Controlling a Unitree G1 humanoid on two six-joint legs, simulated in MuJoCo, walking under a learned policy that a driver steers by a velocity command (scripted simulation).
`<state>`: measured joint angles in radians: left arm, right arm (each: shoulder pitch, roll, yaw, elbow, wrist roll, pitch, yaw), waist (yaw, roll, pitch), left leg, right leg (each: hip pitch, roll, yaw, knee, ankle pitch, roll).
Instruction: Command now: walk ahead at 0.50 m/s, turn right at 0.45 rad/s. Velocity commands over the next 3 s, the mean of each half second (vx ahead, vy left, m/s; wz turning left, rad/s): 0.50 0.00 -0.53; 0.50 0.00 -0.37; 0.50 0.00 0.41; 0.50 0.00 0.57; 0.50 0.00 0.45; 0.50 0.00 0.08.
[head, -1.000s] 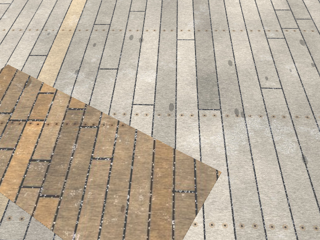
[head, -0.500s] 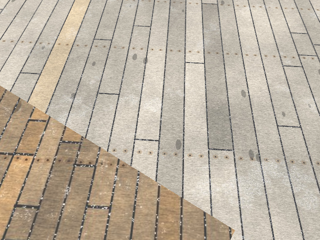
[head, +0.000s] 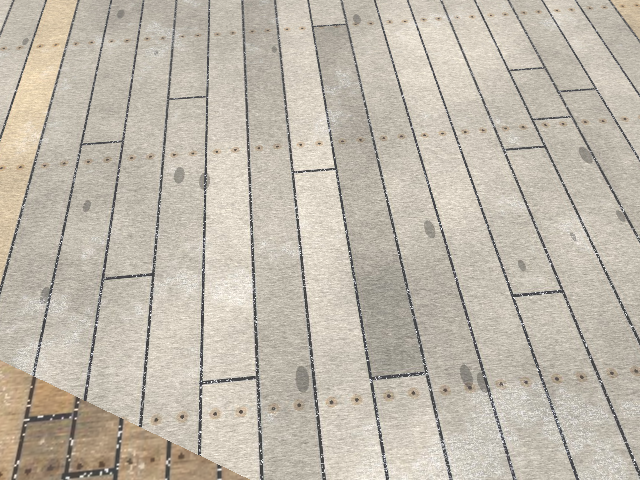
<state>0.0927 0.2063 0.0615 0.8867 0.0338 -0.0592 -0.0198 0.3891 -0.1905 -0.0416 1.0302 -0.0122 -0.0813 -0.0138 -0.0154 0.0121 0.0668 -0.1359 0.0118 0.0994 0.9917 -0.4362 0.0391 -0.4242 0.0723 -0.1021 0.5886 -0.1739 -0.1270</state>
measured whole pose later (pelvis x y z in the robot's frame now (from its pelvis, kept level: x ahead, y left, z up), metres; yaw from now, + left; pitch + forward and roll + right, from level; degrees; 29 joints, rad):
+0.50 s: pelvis +0.28 +0.01 +0.00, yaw -17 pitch +2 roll -1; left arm 0.48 0.27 0.08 0.93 0.01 -0.05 0.01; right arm -0.02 -0.24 -0.02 0.72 -0.03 -0.08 0.01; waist 0.10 0.01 0.03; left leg -0.47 -0.01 -0.01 0.50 -0.10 0.02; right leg 0.01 0.14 0.23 0.48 -0.46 -0.10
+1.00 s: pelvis +0.51 -0.09 +0.01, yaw -26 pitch +2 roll +2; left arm -0.01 0.22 0.01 0.72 0.05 -0.05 -0.05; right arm 0.48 -0.22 -0.03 0.95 -0.01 -0.07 0.01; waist -0.09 -0.02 0.04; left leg 0.03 0.02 0.15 0.35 -0.40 -0.02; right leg -0.44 -0.02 -0.05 0.51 -0.14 -0.09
